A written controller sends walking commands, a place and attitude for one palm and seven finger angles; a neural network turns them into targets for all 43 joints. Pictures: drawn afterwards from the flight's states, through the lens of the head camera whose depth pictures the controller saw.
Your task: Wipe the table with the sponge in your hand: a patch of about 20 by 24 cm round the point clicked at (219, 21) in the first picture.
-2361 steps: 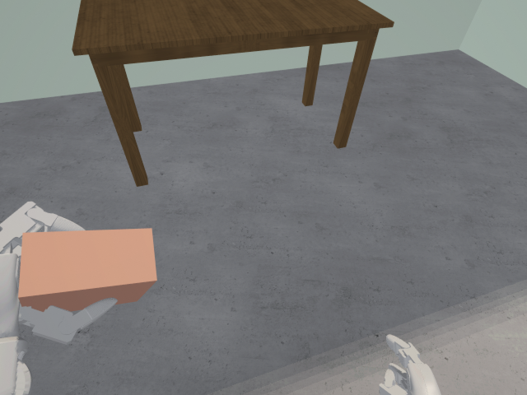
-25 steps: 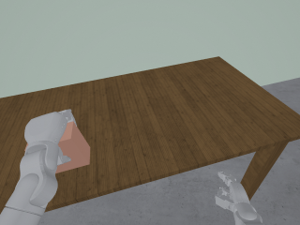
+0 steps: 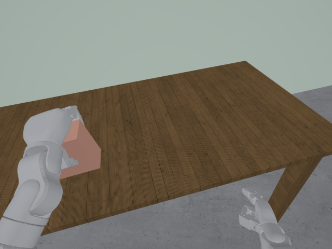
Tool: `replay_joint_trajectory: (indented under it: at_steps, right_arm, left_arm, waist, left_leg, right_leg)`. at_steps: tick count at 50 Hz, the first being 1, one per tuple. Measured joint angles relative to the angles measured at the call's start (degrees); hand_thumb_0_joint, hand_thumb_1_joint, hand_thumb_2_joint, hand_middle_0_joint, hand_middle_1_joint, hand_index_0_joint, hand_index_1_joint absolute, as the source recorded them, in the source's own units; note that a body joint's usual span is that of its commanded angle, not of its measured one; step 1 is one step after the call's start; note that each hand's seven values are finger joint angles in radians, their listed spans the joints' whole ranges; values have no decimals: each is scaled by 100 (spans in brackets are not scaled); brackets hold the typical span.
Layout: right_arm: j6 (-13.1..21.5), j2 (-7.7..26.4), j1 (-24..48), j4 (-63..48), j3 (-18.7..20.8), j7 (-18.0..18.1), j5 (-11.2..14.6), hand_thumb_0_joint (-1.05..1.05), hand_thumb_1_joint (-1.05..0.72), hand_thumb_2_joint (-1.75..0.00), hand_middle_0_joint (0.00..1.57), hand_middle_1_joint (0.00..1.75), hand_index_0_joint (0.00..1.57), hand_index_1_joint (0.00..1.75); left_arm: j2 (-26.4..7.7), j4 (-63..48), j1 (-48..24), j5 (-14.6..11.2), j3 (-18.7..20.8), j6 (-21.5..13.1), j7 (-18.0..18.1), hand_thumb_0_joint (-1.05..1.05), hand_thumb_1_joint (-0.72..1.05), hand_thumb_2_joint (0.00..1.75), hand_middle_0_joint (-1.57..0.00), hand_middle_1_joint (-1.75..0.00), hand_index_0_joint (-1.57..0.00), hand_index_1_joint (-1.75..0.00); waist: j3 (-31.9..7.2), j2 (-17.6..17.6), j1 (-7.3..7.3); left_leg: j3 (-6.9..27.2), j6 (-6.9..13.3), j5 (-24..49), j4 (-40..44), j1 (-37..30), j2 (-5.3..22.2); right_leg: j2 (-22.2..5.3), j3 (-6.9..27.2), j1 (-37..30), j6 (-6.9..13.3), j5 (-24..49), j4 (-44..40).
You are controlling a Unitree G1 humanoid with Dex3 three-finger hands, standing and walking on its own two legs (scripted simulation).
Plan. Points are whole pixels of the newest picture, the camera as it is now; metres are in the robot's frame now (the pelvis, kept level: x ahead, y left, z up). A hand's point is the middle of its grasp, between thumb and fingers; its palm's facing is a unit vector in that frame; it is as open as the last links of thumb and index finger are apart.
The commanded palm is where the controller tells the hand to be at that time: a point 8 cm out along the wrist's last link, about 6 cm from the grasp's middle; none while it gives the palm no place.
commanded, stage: lift the sponge slowly off the table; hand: left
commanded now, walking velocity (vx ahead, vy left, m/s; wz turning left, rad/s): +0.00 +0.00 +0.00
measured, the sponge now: (72, 155) +0.27 +0.29 +0.12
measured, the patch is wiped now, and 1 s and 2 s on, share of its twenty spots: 0.90 0.90 0.90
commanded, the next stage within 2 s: bring the sponge back beside the body in 0.24 s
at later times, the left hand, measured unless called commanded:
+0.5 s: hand (68, 146) +0.26 +0.27 +0.16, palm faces +0.15 -0.13 -0.98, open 10.3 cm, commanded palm +0.22 +0.27 +0.24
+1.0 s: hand (63, 165) +0.22 +0.27 +0.14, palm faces +0.13 -0.14 -0.98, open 10.3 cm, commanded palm +0.18 +0.27 +0.22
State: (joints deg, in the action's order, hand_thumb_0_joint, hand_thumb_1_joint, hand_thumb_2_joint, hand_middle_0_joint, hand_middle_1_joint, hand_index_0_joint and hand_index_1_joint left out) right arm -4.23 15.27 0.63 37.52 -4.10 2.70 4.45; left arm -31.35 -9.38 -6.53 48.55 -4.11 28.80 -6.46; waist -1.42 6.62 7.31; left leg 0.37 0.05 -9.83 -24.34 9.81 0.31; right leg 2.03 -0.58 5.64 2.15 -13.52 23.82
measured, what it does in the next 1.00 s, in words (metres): stands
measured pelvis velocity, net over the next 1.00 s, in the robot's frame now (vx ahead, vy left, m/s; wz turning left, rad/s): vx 0.00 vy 0.00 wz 0.00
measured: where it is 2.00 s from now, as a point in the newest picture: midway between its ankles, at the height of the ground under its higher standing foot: outside the picture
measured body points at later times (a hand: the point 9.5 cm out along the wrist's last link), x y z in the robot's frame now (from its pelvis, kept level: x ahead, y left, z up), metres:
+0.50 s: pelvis +0.00 -0.01 +0.00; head -0.03 -0.05 +0.44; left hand +0.25 +0.28 +0.21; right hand +0.27 -0.20 -0.06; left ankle +0.04 +0.12 -0.74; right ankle +0.00 -0.10 -0.74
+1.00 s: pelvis +0.00 +0.00 +0.00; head -0.04 -0.05 +0.44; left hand +0.21 +0.27 +0.20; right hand +0.26 -0.19 -0.06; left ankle +0.04 +0.12 -0.74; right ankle +0.00 -0.10 -0.74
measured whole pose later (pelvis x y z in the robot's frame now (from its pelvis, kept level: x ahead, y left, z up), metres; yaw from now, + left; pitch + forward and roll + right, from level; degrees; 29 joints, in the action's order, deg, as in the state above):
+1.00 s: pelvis +0.00 +0.00 +0.00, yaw +0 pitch -6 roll +0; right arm -3.7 15.5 0.0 36.5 -4.0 3.0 3.6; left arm -31.8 -19.2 6.9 46.8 -2.9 25.9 -6.5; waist -1.5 7.0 7.9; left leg 0.5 -0.3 -11.1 -26.9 10.3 0.8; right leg 2.5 -0.5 6.0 2.5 -14.6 26.1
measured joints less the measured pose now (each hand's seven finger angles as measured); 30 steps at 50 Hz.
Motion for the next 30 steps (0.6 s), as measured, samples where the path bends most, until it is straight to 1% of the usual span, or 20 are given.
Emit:
replay_joint_trajectory:
  at_steps: [4,8,12,19,24,30]
  right_arm:
    - [17,38,-34,-41,-12,23,10,1,-91,-90,20,30,20,30]
    - [14,22,-8,-51,-35,51,6,1,-91,-90,20,30,21,31]
    - [11,14,11,-62,-40,40,4,1,-91,-90,20,30,21,30]
    - [-36,44,2,-87,-54,16,29,1,-91,-90,20,30,21,31]
    - [-37,68,-4,-142,-29,9,22,1,-91,-90,20,30,21,31]
    - [-4,76,-41,-140,6,27,-29,1,-91,-90,20,30,21,31]
  left_arm:
    - [58,-94,-14,-44,-108,34,-55,-1,-53,105,-71,-132,-73,-132]
    - [-9,-70,-88,-47,-161,27,-84,-1,-53,105,-71,-132,-73,-132]
    - [-84,-109,-130,-43,-89,41,-62,-1,-53,105,-71,-131,-73,-132]
    - [-101,-61,-82,-119,54,159,-96,-1,-53,105,-71,-132,-73,-132]
    - [-72,-241,223,-139,76,158,-179,-1,-53,105,-71,-132,-73,-132]
    - [-84,-627,645,-137,-1,-53,-149,-1,-53,105,-71,-132,-73,-132]
  waist:
    - [-16,30,-2]
    - [5,1,-8]
    - [5,-15,1]
    - [-54,6,-14]
    - [-34,14,-30]
    - [-11,4,24]
  left_leg:
    - [17,3,-4,-18,28,-13]
    - [11,-11,-5,-29,46,-2]
    - [0,-30,-14,-42,54,21]
    - [20,-49,-55,-111,109,41]
    - [23,-50,-84,-165,136,44]
    - [29,-50,-124,-214,91,43]
  right_leg:
    - [-11,-17,26,-5,-18,30]
    - [0,-10,64,11,-33,75]
    - [22,3,82,33,-39,94]
    - [45,-13,119,44,-67,133]
    - [48,-15,147,50,-98,190]
    - [49,-19,98,53,-137,231]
